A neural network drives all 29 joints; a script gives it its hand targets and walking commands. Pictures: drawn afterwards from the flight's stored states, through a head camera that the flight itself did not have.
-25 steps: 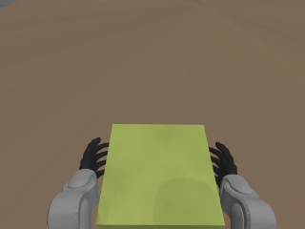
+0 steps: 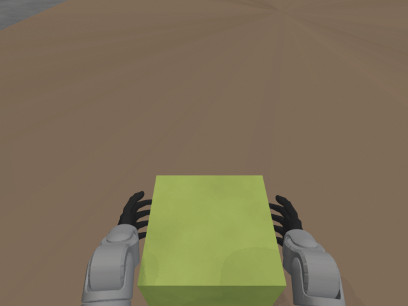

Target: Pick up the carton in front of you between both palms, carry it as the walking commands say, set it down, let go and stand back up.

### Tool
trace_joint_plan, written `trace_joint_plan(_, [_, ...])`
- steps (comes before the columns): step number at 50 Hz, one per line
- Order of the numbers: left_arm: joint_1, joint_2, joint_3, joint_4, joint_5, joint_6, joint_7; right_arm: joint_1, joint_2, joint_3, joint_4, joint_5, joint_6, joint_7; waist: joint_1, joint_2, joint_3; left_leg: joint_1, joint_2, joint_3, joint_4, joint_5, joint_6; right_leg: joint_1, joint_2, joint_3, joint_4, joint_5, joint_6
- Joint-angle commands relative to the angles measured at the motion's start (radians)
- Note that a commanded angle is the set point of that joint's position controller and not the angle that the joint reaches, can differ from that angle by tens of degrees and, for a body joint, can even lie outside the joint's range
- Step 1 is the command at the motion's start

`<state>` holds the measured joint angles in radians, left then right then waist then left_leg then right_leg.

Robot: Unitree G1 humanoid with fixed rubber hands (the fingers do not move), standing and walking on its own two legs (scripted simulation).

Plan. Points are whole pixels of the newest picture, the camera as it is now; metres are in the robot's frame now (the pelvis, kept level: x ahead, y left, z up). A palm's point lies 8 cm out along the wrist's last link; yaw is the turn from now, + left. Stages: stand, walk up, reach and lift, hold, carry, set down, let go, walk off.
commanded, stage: carry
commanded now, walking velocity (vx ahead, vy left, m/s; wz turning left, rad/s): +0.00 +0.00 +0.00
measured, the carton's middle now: (209, 252) +0.25 +0.00 -0.02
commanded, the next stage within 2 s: hold in 1.40 s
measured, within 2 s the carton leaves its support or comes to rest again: neither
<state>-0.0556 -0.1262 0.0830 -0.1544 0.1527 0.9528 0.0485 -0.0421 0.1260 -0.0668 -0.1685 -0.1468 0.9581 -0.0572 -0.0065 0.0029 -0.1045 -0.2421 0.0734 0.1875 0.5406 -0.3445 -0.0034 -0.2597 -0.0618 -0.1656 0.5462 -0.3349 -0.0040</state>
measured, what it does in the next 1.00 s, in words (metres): stands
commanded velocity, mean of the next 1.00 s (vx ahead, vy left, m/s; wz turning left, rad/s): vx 0.00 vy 0.00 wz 0.00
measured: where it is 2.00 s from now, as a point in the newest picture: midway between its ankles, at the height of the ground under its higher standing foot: outside the picture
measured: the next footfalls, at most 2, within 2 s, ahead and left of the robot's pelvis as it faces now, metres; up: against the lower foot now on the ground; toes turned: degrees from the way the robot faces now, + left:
none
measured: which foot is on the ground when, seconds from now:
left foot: down 0.00-1.00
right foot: down 0.00-1.00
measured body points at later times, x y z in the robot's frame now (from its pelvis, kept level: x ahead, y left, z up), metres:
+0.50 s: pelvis -0.02 +0.00 +0.00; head -0.04 +0.00 +0.45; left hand +0.28 +0.16 +0.04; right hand +0.28 -0.15 +0.04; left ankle -0.04 +0.11 -0.73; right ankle -0.03 -0.11 -0.73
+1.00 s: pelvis -0.04 +0.01 +0.00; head -0.05 +0.01 +0.45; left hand +0.26 +0.16 +0.04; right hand +0.26 -0.14 +0.04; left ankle -0.04 +0.11 -0.73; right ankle -0.03 -0.11 -0.73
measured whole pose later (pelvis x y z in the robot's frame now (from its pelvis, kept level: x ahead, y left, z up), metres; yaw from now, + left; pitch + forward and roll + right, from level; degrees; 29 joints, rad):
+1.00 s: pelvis -0.04 +0.01 +0.00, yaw +0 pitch +2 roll +0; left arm -0.19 -0.14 0.16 0.14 0.23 0.74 0.02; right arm -0.18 0.14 -0.15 0.13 -0.22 0.74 -0.02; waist 0.00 0.00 -0.09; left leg -0.26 0.06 0.19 0.50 -0.27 0.02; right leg -0.27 -0.07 -0.17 0.50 -0.25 0.00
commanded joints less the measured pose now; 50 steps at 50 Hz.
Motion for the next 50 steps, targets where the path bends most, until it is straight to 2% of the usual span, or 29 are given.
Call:
trace_joint_plan(1, [-0.372,-0.644,-0.498,-0.024,-0.179,-0.090,-0.139,-0.400,0.641,0.499,-0.024,0.181,-0.098,0.145,0.002,-0.007,-0.237,0.092,0.095,-0.078,-0.030,0.492,0.004,0.122,-0.110,0.089,-0.034,0.559,-0.009])
trace_joint_plan(8, [-0.468,-0.656,-0.396,0.202,-0.116,-0.249,-0.173,-0.494,0.648,0.395,0.199,0.119,-0.255,0.182,0.003,-0.002,-0.193,0.082,0.099,-0.087,-0.076,0.385,0.006,0.100,-0.110,0.095,-0.082,0.432,-0.011])
trace_joint_plan(11, [-0.531,-0.707,-0.403,0.263,-0.118,-0.312,-0.193,-0.550,0.697,0.396,0.260,0.118,-0.317,0.200,0.003,-0.002,-0.189,0.084,0.099,-0.093,-0.093,0.350,0.007,0.097,-0.108,0.098,-0.097,0.389,-0.012])
trace_joint_plan(14, [-0.572,-0.783,-0.438,0.281,-0.131,-0.338,-0.215,-0.589,0.774,0.429,0.277,0.129,-0.343,0.219,0.003,-0.002,-0.204,0.092,0.099,-0.097,-0.098,0.342,0.009,0.101,-0.107,0.098,-0.103,0.376,-0.013])
trace_joint_plan(19, [-0.565,-0.876,-0.508,0.226,-0.171,-0.292,-0.237,-0.585,0.874,0.500,0.220,0.170,-0.297,0.239,0.003,-0.002,-0.235,0.098,0.101,-0.098,-0.091,0.361,0.010,0.110,-0.109,0.095,-0.096,0.388,-0.010])
trace_joint_plan(24, [-0.524,-0.858,-0.478,0.237,-0.155,-0.249,-0.240,-0.546,0.856,0.467,0.230,0.153,-0.253,0.243,0.005,-0.004,-0.226,0.086,0.102,-0.097,-0.087,0.366,0.013,0.099,-0.109,0.092,-0.093,0.389,-0.008])
trace_joint_plan(31, [-0.563,-0.877,-0.487,0.221,-0.168,-0.251,-0.244,-0.582,0.874,0.474,0.219,0.163,-0.257,0.247,0.005,-0.001,-0.206,0.068,0.101,-0.101,-0.103,0.322,0.014,0.081,-0.109,0.096,-0.106,0.334,-0.009])
trace_joint_plan(50, [-0.561,-0.879,-0.482,0.227,-0.165,-0.246,-0.245,-0.579,0.876,0.470,0.224,0.162,-0.253,0.250,0.005,0.000,-0.215,0.059,0.102,-0.104,-0.110,0.308,0.019,0.073,-0.109,0.094,-0.106,0.302,-0.004])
